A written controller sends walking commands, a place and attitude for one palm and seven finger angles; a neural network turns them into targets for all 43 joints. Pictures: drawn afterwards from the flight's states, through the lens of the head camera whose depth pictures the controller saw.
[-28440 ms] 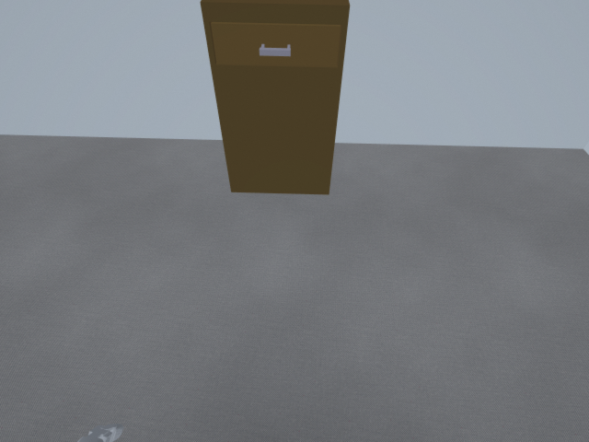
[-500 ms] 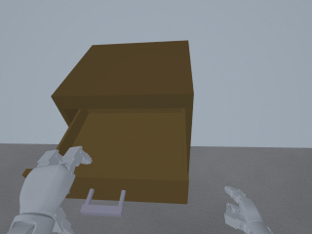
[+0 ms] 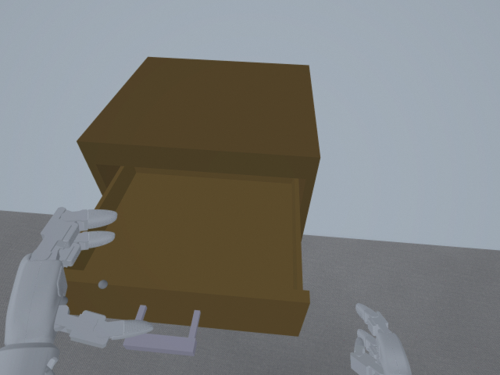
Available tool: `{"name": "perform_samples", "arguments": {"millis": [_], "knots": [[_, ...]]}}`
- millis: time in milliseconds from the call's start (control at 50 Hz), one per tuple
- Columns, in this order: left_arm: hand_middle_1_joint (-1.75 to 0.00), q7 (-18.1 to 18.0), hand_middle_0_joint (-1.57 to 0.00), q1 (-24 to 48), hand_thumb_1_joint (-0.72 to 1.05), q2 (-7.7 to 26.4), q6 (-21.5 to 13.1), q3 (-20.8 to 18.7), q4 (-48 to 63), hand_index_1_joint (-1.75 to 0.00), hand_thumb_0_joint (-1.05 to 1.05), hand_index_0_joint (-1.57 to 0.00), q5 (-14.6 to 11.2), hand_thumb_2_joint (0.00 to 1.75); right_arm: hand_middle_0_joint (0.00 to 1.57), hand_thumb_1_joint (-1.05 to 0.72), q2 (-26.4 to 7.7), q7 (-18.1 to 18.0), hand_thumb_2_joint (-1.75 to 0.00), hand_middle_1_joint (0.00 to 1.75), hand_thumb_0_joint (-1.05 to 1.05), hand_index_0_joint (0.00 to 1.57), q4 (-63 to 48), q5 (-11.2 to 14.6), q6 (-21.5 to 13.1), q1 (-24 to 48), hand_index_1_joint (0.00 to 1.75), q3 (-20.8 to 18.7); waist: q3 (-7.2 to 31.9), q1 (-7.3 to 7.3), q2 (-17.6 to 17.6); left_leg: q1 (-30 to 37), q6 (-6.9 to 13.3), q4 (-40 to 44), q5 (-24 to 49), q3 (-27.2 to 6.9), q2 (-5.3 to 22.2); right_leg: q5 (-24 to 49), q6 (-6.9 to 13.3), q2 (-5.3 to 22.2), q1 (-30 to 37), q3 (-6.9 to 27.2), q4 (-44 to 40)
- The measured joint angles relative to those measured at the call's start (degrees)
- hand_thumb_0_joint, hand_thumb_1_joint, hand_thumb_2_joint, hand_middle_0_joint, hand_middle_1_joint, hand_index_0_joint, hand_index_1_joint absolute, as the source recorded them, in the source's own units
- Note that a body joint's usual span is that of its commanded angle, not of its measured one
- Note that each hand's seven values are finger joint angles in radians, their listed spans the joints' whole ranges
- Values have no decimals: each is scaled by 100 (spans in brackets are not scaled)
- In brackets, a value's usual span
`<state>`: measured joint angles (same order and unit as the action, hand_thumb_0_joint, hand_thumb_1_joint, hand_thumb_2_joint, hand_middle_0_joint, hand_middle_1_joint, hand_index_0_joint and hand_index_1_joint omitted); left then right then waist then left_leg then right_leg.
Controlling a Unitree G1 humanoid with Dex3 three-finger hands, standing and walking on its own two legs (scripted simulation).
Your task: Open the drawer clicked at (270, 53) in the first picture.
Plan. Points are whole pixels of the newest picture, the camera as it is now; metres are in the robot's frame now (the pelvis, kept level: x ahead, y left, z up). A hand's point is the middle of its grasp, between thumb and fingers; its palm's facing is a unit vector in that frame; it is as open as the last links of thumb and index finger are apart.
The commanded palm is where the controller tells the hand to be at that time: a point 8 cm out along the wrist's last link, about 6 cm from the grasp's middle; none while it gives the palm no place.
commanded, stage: draw the hand back to the body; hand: left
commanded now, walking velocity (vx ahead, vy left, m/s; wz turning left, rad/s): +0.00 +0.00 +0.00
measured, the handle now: (164, 329) +0.20 +0.17 -0.04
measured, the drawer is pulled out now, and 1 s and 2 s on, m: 0.27 0.27 0.27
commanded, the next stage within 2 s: step back with the hand held close in 0.74 s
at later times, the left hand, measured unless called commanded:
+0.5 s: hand (67, 266) +0.19 +0.24 +0.17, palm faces +0.40 -0.82 -0.41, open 9.0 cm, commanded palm +0.13 +0.28 +0.18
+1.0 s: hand (70, 265) +0.18 +0.23 +0.18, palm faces +0.40 -0.79 -0.46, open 7.4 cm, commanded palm +0.12 +0.26 +0.18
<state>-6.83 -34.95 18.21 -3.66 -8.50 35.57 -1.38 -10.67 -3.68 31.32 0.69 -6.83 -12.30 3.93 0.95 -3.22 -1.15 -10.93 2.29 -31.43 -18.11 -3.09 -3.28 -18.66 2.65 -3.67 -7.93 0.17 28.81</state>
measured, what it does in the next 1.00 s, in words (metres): stands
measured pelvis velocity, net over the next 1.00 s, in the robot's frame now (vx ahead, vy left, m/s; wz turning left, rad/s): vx -0.01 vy -0.02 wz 0.02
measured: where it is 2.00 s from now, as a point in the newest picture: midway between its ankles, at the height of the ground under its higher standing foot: outside the picture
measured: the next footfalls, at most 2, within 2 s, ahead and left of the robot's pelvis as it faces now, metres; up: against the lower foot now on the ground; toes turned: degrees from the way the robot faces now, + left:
right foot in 1.94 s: -0.13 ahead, -0.12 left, +0.00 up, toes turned -1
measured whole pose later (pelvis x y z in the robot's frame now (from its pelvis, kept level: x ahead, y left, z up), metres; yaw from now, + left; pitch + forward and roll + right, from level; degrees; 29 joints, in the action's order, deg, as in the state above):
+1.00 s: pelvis -0.01 -0.02 +0.00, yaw +1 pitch +0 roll -1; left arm -5.9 -31.4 20.9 -9.3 -21.5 28.7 -4.4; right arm -13.3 -2.6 33.4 1.7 -3.2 -9.6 0.8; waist -0.1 -1.3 -3.9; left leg -14.0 0.9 -30.1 -16.0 -4.9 -1.9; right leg -15.7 4.0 -5.0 -9.8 -1.7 25.3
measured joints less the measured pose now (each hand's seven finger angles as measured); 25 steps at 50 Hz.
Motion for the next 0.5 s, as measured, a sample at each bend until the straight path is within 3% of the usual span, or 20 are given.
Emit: {"name": "perform_samples", "arguments": {"millis": [180,500], "knots": [[-89,87,-27,194,-3,4,-97,-468,-387,-89,-1,-27,-269,50,21,-90,-72,63,-90,30,2,21,298,11,58,149,30,-111,-65,65,-120,9,32,197,103,19,-36,86,-40,46,-8,24,-162],[-54,61,-23,272,53,188,-76,-926,-643,-54,0,-23,-333,74,21,-90,-161,2,-90,30,2,20,350,91,168,270,30,-252,69,27,-214,44,-12,290,133,-43,-23,101,-2,35,41,-36,-259]]}}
